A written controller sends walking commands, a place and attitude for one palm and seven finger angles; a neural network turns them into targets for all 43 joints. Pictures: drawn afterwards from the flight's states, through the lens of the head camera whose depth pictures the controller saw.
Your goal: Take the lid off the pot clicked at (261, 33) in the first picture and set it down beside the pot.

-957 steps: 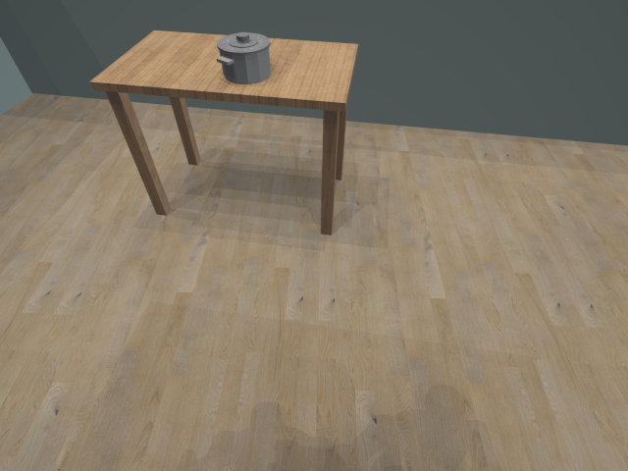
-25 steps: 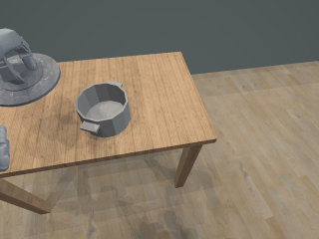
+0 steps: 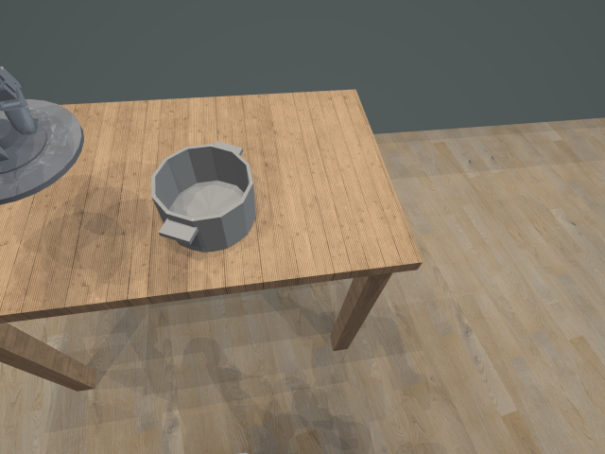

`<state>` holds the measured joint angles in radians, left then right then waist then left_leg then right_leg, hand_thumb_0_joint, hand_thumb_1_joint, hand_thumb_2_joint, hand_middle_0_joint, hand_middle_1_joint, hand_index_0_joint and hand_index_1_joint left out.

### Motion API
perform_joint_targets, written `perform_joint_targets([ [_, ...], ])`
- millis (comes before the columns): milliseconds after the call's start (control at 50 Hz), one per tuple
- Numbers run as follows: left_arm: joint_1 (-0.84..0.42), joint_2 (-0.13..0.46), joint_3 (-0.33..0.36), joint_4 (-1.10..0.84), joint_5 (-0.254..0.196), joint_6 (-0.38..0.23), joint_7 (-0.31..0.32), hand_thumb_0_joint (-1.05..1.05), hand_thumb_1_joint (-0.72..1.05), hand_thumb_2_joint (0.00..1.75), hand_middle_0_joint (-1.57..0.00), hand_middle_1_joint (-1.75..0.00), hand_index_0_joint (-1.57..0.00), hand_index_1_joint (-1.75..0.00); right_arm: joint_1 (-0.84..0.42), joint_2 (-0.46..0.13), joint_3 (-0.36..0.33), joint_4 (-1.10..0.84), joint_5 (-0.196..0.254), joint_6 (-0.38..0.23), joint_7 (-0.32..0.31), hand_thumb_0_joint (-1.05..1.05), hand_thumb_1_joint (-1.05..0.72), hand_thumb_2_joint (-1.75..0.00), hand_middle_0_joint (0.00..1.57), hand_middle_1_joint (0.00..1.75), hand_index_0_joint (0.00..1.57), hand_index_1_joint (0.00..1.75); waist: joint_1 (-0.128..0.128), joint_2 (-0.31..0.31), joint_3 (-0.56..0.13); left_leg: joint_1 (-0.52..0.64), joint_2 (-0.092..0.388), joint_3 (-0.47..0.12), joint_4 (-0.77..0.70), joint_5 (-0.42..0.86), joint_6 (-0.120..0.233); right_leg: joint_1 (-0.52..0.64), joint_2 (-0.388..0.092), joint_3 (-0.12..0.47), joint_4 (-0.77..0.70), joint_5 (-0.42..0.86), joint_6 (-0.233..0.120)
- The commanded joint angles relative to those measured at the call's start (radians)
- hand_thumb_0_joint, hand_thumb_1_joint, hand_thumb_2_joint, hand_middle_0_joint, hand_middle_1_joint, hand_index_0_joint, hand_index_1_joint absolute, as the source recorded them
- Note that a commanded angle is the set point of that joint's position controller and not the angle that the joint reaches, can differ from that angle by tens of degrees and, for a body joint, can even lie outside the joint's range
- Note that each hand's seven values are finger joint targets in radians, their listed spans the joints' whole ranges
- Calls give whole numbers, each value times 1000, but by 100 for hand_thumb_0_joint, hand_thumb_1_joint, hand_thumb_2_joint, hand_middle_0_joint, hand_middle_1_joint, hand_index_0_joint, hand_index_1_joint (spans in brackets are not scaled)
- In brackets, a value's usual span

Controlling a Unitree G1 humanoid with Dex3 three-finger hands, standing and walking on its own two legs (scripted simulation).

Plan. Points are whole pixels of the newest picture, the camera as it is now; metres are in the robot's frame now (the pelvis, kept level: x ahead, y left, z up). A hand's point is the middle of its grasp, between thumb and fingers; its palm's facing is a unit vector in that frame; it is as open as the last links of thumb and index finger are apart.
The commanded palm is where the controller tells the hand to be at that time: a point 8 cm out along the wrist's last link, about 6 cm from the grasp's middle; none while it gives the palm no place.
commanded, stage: move the lid sideways beside the pot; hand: left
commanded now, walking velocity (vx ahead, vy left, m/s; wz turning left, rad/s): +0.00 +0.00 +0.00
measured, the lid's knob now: out of the picture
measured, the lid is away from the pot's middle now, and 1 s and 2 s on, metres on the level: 0.22 0.24 0.24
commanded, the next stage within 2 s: lower the lid onto the table in 0.26 s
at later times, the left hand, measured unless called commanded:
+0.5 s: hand out of the picture +0.45 +0.36 +0.16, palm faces -0.40 -0.13 -0.91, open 6.9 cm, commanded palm +0.51 +0.37 +0.23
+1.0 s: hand out of the picture +0.46 +0.37 +0.12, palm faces -0.43 -0.13 -0.89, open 6.9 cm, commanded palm +0.52 +0.37 +0.19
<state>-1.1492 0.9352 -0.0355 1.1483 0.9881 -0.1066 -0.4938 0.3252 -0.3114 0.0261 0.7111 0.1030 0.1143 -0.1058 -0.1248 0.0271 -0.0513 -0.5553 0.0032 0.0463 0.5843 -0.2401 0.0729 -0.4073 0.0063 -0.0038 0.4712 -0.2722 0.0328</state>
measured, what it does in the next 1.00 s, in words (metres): stands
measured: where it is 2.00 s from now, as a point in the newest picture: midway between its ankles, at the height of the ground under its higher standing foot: outside the picture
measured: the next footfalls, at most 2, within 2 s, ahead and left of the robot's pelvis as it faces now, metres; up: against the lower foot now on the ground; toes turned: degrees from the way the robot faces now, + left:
none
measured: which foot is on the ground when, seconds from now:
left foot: down 0.00-1.00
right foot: down 0.00-1.00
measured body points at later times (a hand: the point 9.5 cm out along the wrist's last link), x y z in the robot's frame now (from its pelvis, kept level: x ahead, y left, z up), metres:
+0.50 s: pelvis -0.01 +0.01 -0.01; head +0.07 +0.03 +0.44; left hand +0.47 +0.37 +0.21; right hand +0.01 -0.28 -0.12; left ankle +0.02 +0.07 -0.73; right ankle -0.03 -0.15 -0.73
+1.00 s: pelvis +0.00 +0.02 -0.01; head +0.09 +0.04 +0.43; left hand +0.48 +0.37 +0.17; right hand -0.03 -0.28 -0.11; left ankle +0.02 +0.07 -0.73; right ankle -0.03 -0.15 -0.73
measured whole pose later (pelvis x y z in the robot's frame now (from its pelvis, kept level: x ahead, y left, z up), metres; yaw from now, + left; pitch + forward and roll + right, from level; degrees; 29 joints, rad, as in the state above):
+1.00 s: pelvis +0.00 +0.02 -0.01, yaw -1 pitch +15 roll -4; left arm -1.14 0.96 -0.03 1.19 1.00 -0.17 -0.46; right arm 0.40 -0.31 0.03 0.73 0.10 0.10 -0.12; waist -0.14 0.02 -0.06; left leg -0.65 0.01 0.05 0.66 -0.27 0.09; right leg -0.50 0.01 0.01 0.53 -0.29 0.03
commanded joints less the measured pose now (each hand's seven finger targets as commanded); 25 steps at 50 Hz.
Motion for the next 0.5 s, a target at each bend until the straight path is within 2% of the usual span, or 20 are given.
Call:
perform_joint_targets([
  [0, -503, 358, 88, -179, -15, -18, 53, 0, 79, 75, -89, -108, -91, -106, 111, -199, -57, -41, 1, -15, -16, 0, -90, -90, 20, 30, 20, 30, -6, 152, -405, 498, 16, -62, 8, 401, 19, -96, 60, -54, -29, 242, -55],
  [60, -470, 369, 70, -134, -9, -16, 45, 0, 79, 75, -89, -108, -91, -106, 102, -208, -46, -42, 8, -7, -11, 0, -90, -90, 20, 30, 20, 30, -1, 127, -346, 419, 6, -46, 8, 334, 20, -80, 61, -52, -20, 240, -57],
  [80, -507, 377, 69, -179, -2, -15, 45, 0, 79, 75, -89, -108, -91, -106, 105, -208, -48, -45, 10, -4, -11, 0, -90, -90, 20, 30, 20, 30, -1, 165, -389, 451, 9, -52, 6, 358, 16, -88, 62, -52, -18, 239, -58],
  [100, -500, 364, 57, -161, 2, -16, 43, 0, 79, 75, -89, -108, -91, -106, 108, -203, -47, -47, 8, -5, -11, 0, -90, -90, 20, 30, 20, 30, -3, 183, -365, 445, 6, -52, 15, 354, 17, -98, 64, -55, -17, 230, -61],
  [120, -510, 406, 90, -190, 7, -22, 43, 0, 79, 75, -89, -108, -91, -106, 114, -207, -48, -47, 9, -5, -13, 0, -90, -90, 20, 30, 20, 30, 1, 165, -404, 459, 9, -56, 18, 366, 18, -87, 65, -56, -14, 237, -59],
  [140, -508, 392, 80, -209, 3, -32, 37, 0, 79, 75, -89, -108, -91, -106, 106, -203, -46, -55, 11, -6, -17, 0, -90, -90, 20, 30, 20, 30, 4, 199, -425, 478, 12, -59, 24, 417, 17, -96, 63, -54, -11, 252, -61],
  [160, -532, 412, 102, -247, -3, -35, 35, 0, 79, 75, -89, -108, -91, -106, 115, -206, -52, -46, 6, -2, -15, 0, -90, -90, 20, 30, 20, 30, 3, 201, -455, 509, 16, -67, 39, 444, 19, -94, 65, -56, -6, 264, -58],
  [180, -532, 378, 81, -239, -7, -33, 31, 0, 79, 75, -89, -108, -91, -106, 125, -202, -56, -47, 7, 0, -16, 0, -90, -90, 20, 30, 20, 30, -10, 205, -472, 530, 16, -73, 36, 456, 17, -122, 68, -59, -9, 243, -55],
  [200, -536, 358, 70, -245, -20, -36, 24, 0, 79, 75, -89, -108, -91, -106, 125, -202, -59, -43, 6, 0, -14, 0, -90, -90, 20, 30, 20, 30, -11, 202, -452, 537, 23, -77, 38, 446, 17, -139, 68, -63, -13, 229, -55],
  [220, -566, 370, 83, -289, -24, -40, 21, 0, 79, 75, -89, -108, -91, -106, 128, -204, -63, -39, 4, 1, -14, 0, -90, -90, 20, 30, 20, 30, -10, 223, -481, 559, 25, -83, 32, 450, 14, -142, 68, -65, -19, 216, -56],
  [240, -554, 338, 65, -288, -28, -48, 16, 0, 79, 75, -89, -108, -91, -106, 127, -198, -62, -43, 3, -5, -17, 0, -90, -90, 20, 30, 20, 30, -9, 230, -484, 581, 30, -88, 34, 504, 14, -167, 68, -66, -17, 219, -58],
  [260, -558, 356, 82, -297, -31, -48, 17, 0, 79, 75, -89, -108, -91, -106, 133, -203, -65, -32, -1, -1, -14, 0, -90, -90, 20, 30, 20, 30, -9, 233, -480, 594, 32, -93, 44, 493, 14, -174, 70, -67, -17, 208, -56],
  [280, -562, 336, 67, -302, -31, -48, 16, 0, 79, 75, -89, -108, -91, -106, 138, -201, -66, -30, -1, 1, -15, 0, -90, -90, 20, 30, 20, 30, -15, 233, -489, 604, 32, -99, 39, 506, 9, -186, 74, -70, -17, 200, -56],
  [340, -525, 289, 42, -242, -36, -49, 13, 0, 79, 75, -89, -108, -91, -106, 137, -197, -63, -25, 0, -5, -11, 0, -90, -90, 20, 30, 20, 30, -10, 225, -434, 569, 32, -96, 25, 482, 6, -207, 72, -73, -23, 184, -61],
  [360, -488, 302, 54, -184, -33, -41, 20, 0, 79, 75, -89, -108, -91, -106, 141, -202, -61, -21, -1, 2, -5, 0, -90, -90, 20, 30, 20, 30, -12, 186, -390, 533, 27, -93, 35, 429, 10, -206, 74, -72, -17, 170, -60],
  [380, -498, 270, 21, -176, -30, -34, 22, 0, 79, 75, -89, -108, -91, -106, 139, -202, -59, -21, 3, 6, -5, 0, -90, -90, 20, 30, 20, 30, -18, 176, -386, 515, 26, -93, 19, 390, 6, -214, 73, -73, -17, 153, -60],
  [400, -475, 256, 10, -133, -31, -30, 23, 0, 79, 75, -89, -108, -91, -106, 137, -201, -57, -23, 3, 4, -1, 0, -90, -90, 20, 30, 20, 30, -18, 151, -335, 471, 21, -83, 15, 321, 10, -208, 74, -74, -18, 137, -62],
  [420, -504, 289, 25, -165, -23, -27, 28, 0, 79, 75, -89, -108, -91, -106, 131, -206, -55, -26, 5, 4, -1, 0, -90, -90, 20, 30, 20, 30, -12, 144, -350, 456, 22, -83, 2, 273, 9, -188, 71, -69, -22, 128, -62],
  [440, -518, 303, 36, -194, -13, -36, 34, 0, 79, 75, -89, -108, -91, -106, 125, -206, -53, -35, 3, -1, -4, 0, -90, -90, 20, 30, 20, 30, -1, 179, -379, 472, 22, -81, 2, 305, 8, -184, 68, -68, -15, 143, -68],
  [480, -533, 349, 67, -204, 2, -38, 51, 0, 79, 75, -89, -108, -91, -106, 141, -205, -54, -40, 0, -1, -8, 0, -90, -90, 20, 30, 20, 30, -5, 150, -425, 476, 19, -86, 8, 299, 9, -158, 73, -65, -9, 149, -65],
])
